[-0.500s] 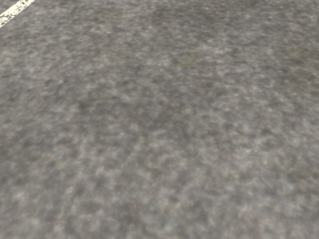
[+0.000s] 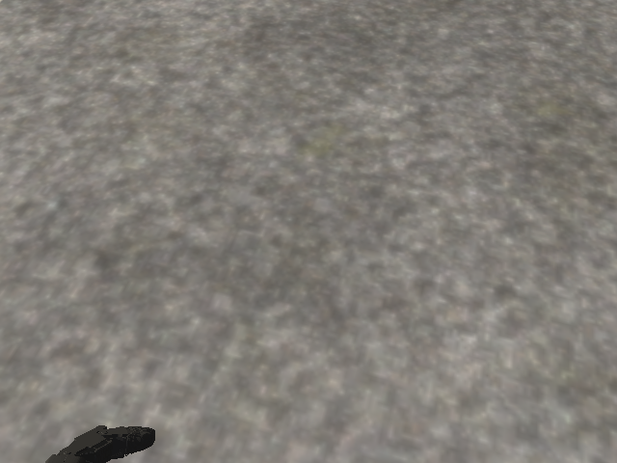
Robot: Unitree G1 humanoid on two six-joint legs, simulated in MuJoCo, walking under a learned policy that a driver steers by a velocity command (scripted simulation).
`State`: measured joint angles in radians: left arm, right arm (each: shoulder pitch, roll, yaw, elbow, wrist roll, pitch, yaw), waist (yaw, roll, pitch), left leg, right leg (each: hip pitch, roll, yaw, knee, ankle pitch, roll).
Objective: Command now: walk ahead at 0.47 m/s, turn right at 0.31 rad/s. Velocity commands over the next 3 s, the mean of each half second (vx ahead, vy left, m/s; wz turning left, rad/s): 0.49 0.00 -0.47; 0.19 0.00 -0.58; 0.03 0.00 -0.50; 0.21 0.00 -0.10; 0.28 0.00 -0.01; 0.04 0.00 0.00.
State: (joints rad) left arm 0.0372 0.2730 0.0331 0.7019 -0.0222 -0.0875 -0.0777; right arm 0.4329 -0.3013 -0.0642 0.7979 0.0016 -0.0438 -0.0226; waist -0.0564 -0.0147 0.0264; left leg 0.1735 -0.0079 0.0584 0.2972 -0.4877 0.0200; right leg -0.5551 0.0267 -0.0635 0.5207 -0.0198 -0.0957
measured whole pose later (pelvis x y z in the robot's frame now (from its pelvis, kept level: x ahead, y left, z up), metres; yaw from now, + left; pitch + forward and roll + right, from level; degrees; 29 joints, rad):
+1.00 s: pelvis +0.43 -0.04 +0.01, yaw -35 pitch +2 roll +1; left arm 0.11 0.31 0.08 0.56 0.00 0.02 -0.02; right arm 0.15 -0.32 -0.07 0.75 0.00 -0.03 -0.01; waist -0.03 0.01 0.08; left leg -0.37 0.05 0.06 1.01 -0.56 -0.05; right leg -0.45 0.03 0.00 0.58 -0.17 -0.06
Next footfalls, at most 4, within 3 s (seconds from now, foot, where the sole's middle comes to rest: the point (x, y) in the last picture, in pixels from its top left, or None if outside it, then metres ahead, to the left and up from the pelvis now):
0.48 left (254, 457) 0.46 0.10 -0.75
0.94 right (392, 444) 0.48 -0.18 -0.75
1.34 left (299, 387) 0.61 0.00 -0.75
1.68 right None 0.38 -0.13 -0.75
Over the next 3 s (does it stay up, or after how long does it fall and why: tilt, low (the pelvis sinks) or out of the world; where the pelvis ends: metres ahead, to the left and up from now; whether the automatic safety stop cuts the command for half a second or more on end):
stays up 0.72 -0.27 0.02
